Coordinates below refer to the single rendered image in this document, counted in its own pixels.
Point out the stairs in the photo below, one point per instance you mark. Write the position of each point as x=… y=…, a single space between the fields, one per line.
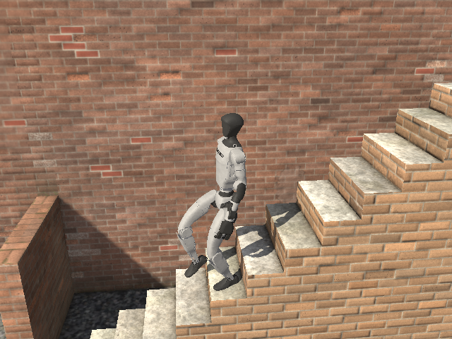
x=366 y=254

